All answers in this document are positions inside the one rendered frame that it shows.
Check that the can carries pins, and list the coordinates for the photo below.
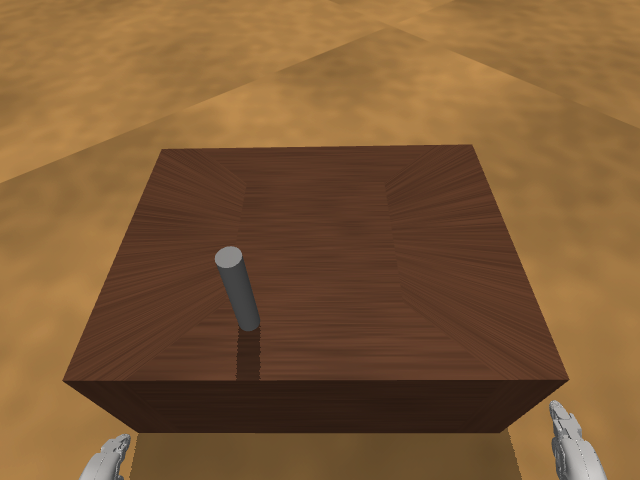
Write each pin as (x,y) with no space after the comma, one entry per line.
(232,269)

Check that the right robot hand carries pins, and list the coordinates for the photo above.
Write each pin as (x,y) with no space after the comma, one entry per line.
(575,458)

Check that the left robot hand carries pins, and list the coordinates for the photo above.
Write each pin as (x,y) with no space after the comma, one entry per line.
(106,464)

